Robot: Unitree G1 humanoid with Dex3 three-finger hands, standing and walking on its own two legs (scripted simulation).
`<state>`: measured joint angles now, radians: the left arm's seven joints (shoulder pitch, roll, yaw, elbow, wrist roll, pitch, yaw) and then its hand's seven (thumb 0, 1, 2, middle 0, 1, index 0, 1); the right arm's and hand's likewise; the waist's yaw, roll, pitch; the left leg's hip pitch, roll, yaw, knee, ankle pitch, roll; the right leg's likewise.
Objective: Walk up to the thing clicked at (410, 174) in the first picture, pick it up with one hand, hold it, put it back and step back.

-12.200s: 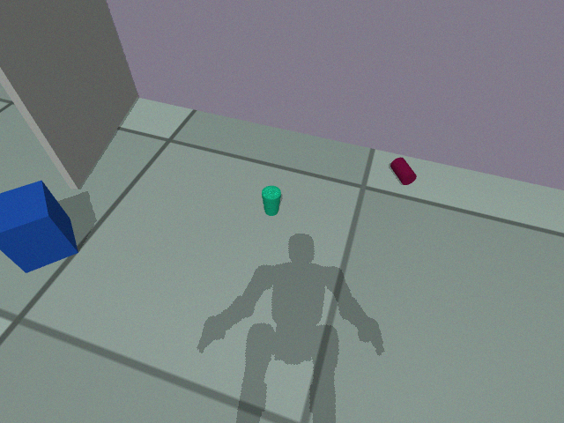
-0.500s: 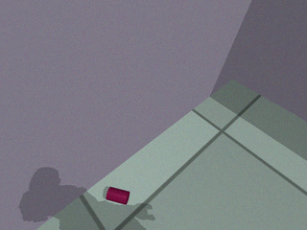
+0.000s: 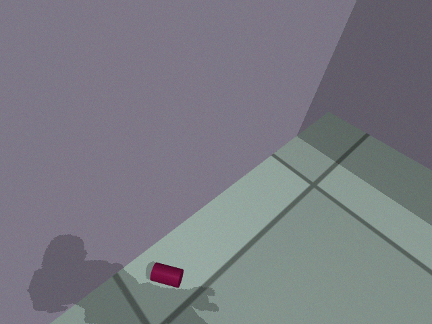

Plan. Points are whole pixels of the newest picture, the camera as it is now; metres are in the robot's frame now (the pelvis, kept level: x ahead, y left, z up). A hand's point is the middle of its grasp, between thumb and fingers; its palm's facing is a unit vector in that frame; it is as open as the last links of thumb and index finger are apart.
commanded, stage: stand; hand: left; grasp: from above
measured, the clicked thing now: (167, 274) +0.41 +0.21 -0.74
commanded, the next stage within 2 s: rise first in 0.72 s
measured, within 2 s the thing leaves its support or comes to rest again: neither
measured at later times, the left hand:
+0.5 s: hand out of the picture +0.07 +0.26 -0.16, palm faces -0.02 -0.94 -0.34, open 7.4 cm
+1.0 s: hand out of the picture +0.13 +0.25 -0.16, palm faces +0.04 -0.94 -0.32, open 8.2 cm
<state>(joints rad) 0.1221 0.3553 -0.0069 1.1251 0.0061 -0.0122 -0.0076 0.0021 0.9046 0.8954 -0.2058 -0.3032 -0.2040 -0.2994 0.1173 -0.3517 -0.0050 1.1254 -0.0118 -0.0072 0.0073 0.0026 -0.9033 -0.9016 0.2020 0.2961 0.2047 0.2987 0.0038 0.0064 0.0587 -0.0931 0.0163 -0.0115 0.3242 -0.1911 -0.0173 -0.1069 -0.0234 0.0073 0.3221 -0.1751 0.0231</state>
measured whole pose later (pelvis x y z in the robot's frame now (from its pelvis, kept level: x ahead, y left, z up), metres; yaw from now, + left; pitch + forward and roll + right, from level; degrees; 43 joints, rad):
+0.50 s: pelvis +0.00 +0.00 +0.00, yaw +0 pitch -3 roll +0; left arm 0.12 0.35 0.00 1.12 0.01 -0.01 -0.01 0.00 0.90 0.90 -0.21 -0.30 -0.20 -0.30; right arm 0.12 -0.35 0.00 1.12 -0.01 -0.01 0.00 0.00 -0.90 -0.90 0.20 0.30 0.20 0.30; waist 0.01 0.01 0.06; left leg -0.09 0.01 -0.01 0.33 -0.19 -0.02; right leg -0.10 -0.03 0.01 0.32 -0.18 0.02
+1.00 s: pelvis -0.02 +0.00 -0.01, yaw +1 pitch +3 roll +0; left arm -0.03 0.34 0.10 1.07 0.02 -0.04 -0.01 0.01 0.69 0.92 -0.17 -0.55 -0.16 -0.54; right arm 0.18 -0.29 -0.01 0.87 0.03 -0.05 -0.04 0.00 -0.89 -0.90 0.20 0.30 0.20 0.30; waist -0.01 -0.01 0.06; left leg -0.34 0.02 -0.03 0.54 -0.25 -0.02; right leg -0.35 -0.02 0.00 0.53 -0.24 0.02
